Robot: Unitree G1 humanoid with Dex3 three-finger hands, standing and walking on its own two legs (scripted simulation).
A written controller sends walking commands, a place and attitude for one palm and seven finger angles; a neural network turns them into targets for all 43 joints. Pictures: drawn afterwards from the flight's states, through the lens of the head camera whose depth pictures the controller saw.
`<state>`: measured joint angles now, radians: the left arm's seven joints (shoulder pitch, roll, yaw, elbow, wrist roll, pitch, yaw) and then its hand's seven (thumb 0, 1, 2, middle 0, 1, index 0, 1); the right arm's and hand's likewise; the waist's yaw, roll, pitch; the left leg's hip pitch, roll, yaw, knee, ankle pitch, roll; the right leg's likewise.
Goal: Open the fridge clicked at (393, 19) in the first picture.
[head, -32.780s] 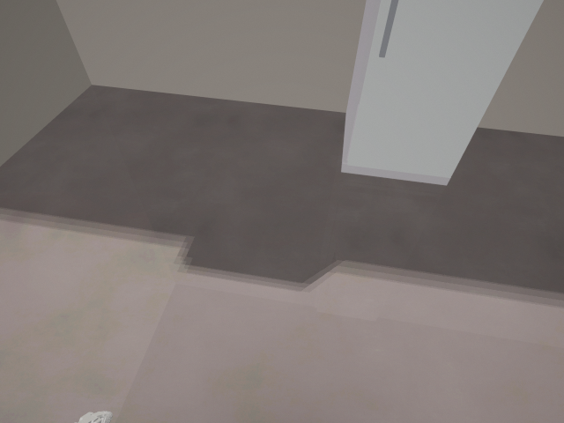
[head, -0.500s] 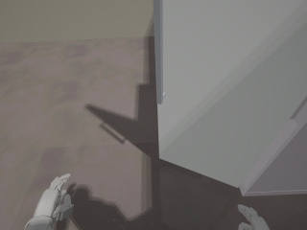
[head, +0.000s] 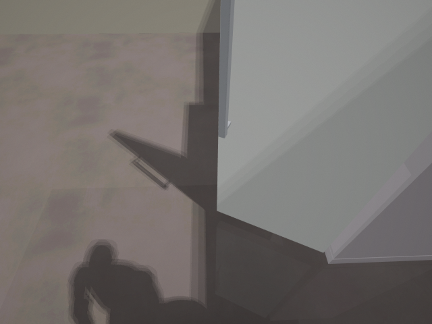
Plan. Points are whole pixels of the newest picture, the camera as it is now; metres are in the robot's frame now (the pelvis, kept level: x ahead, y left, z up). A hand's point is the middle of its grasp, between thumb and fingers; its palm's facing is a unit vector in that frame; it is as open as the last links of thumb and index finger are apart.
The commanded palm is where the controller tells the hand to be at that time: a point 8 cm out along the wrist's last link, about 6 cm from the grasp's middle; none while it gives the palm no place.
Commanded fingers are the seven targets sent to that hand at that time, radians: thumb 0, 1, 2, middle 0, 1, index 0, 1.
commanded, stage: let the arm hang, fingers relaxed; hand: left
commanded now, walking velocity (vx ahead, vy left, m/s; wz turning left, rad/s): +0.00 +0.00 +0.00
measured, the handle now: (229, 55) +0.66 +0.01 +0.16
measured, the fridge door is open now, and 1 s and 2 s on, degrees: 64 64 64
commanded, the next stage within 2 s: look to check the result in 0.44 s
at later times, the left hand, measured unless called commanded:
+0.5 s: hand out of the picture +0.01 +0.17 -0.18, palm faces +0.00 -0.98 -0.19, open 7.4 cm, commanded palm none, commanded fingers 0.00 0.90 0.90 -0.20 -0.30 -0.20 -0.30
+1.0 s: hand out of the picture +0.02 +0.17 -0.18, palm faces -0.01 -0.98 -0.19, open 7.4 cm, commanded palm none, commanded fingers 0.00 0.90 0.90 -0.20 -0.30 -0.20 -0.30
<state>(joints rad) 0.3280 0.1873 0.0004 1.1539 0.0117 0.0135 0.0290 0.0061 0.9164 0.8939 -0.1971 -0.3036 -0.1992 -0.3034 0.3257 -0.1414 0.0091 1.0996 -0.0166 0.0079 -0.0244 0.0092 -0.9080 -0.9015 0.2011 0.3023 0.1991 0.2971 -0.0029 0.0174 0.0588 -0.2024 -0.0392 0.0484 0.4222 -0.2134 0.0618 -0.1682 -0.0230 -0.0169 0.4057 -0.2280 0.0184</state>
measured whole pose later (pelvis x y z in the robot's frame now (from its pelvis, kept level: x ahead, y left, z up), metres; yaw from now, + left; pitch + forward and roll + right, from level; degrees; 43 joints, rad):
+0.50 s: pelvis +0.01 +0.00 +0.00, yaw -1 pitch -1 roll +0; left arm 0.26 0.15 0.00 1.14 0.01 -0.01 0.03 0.01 0.91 0.89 -0.20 -0.30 -0.20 -0.30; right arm 0.29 -0.15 0.00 1.12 -0.02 -0.01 -0.03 0.01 -0.91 -0.90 0.20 0.30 0.20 0.30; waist -0.01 0.00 0.04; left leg -0.17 -0.04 0.06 0.40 -0.22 0.06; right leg -0.15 -0.03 0.00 0.40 -0.24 0.02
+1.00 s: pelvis +0.02 +0.00 +0.00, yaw -1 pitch -1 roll +0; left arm 0.25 0.16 0.00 1.15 0.01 0.00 0.03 0.00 0.90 0.89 -0.20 -0.30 -0.20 -0.30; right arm 0.26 -0.15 0.00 1.13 -0.02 -0.01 -0.03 0.01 -0.91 -0.90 0.20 0.30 0.20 0.30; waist -0.01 0.00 0.06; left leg -0.14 -0.05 0.07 0.38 -0.23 0.06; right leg -0.12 -0.03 0.00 0.38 -0.24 0.03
